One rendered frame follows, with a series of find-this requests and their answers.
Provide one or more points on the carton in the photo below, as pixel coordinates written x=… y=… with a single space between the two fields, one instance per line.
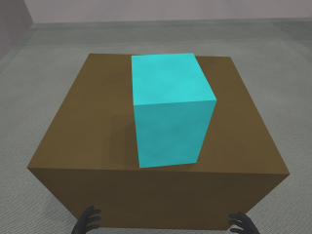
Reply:
x=173 y=107

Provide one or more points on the pedestal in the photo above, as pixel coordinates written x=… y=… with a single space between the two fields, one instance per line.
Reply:
x=89 y=156

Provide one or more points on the robot left hand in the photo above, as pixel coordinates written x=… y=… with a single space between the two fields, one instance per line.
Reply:
x=81 y=225

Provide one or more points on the robot right hand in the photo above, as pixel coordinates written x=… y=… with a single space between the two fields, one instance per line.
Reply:
x=246 y=224

